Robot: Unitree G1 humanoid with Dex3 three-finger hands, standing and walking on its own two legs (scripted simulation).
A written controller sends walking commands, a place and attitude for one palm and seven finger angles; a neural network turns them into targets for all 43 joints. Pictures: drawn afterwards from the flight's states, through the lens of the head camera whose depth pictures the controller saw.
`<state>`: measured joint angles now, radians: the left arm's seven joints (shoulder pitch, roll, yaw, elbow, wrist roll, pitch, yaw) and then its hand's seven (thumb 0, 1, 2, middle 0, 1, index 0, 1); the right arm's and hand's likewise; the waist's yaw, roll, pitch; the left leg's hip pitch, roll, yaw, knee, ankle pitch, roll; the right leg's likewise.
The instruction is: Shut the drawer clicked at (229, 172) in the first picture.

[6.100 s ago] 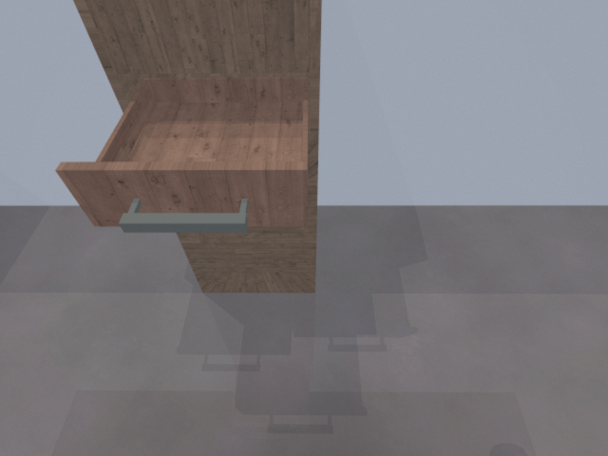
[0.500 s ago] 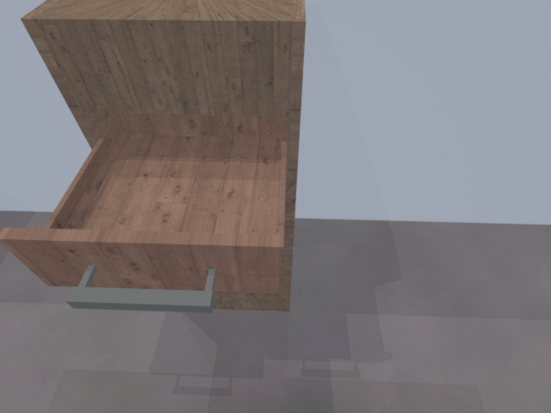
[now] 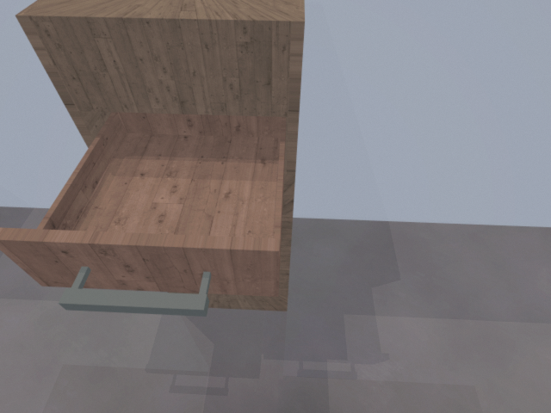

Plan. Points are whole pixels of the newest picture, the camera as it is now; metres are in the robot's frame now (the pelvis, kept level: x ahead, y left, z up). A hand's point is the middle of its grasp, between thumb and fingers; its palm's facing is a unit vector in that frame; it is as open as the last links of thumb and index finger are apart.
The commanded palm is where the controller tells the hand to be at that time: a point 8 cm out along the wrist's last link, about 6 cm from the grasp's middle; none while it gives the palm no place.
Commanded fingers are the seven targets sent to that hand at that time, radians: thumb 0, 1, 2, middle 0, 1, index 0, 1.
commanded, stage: look again from close up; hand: left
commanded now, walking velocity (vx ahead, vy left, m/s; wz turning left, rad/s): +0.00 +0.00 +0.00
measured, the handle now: (140, 288) +0.27 +0.21 +0.04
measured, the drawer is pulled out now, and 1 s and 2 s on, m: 0.29 0.29 0.29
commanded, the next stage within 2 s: raise the hand and make a fist in 0.14 s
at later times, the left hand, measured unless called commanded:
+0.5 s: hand (163, 366) +0.18 +0.16 +0.00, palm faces +0.16 -0.99 +0.01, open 6.8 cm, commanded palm +0.09 +0.22 -0.04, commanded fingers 0.00 0.90 0.90 -0.48 -0.60 -0.48 -0.60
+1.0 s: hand (147, 412) +0.12 +0.16 +0.03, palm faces +0.01 -1.00 -0.05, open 4.1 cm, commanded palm +0.07 +0.22 +0.04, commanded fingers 0.00 0.90 0.90 -0.98 -1.14 -0.98 -1.14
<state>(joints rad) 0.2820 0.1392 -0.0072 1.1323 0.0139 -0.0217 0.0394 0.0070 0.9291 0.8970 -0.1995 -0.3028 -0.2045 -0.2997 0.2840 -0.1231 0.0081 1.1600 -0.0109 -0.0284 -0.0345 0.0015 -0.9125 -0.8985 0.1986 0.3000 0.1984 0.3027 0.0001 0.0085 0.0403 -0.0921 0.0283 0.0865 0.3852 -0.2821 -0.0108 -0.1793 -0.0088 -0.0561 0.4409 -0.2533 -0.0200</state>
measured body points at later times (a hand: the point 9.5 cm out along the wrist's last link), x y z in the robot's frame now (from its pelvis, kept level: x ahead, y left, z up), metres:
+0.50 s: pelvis -0.02 +0.01 -0.03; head -0.02 -0.01 +0.42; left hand +0.17 +0.22 +0.01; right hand +0.13 -0.26 -0.11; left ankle -0.05 +0.12 -0.74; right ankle -0.01 -0.10 -0.74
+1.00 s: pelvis -0.04 +0.01 -0.05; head -0.02 +0.00 +0.40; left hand +0.12 +0.22 +0.03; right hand +0.14 -0.18 -0.13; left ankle -0.05 +0.12 -0.74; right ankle -0.01 -0.10 -0.74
